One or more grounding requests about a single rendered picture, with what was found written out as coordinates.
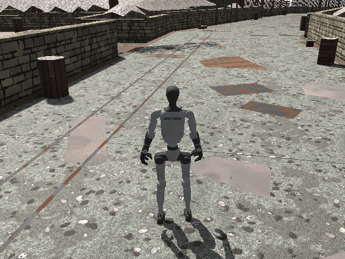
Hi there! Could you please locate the right robot hand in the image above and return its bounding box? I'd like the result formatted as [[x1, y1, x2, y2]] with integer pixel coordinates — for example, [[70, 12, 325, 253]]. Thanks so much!
[[191, 150, 203, 162]]

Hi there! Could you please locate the robot left upper arm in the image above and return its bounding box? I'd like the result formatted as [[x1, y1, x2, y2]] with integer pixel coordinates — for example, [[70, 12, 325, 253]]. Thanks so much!
[[147, 109, 161, 139]]

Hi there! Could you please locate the left robot forearm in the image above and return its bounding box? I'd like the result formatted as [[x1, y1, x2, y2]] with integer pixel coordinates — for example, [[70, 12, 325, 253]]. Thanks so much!
[[141, 131, 153, 154]]

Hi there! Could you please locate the left robot hand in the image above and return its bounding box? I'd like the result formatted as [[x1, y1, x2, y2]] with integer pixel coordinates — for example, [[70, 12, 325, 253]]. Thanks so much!
[[140, 152, 152, 165]]

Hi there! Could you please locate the left robot foot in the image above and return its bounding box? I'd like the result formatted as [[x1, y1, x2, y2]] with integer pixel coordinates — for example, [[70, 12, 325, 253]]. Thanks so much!
[[157, 211, 165, 224]]

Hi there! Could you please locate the right robot foot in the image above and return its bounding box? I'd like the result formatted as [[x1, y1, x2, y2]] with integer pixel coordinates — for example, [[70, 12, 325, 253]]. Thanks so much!
[[184, 208, 191, 222]]

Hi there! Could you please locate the right robot forearm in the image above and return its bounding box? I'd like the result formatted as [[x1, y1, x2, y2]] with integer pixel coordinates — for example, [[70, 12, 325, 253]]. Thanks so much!
[[192, 131, 202, 152]]

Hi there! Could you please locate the robot foot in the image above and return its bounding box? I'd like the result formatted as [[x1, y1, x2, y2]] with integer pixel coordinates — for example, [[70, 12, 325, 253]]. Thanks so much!
[[184, 208, 191, 222], [157, 211, 165, 224]]

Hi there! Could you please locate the robot right upper arm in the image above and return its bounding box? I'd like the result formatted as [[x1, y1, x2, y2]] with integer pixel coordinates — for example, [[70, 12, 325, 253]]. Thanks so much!
[[184, 109, 198, 139]]

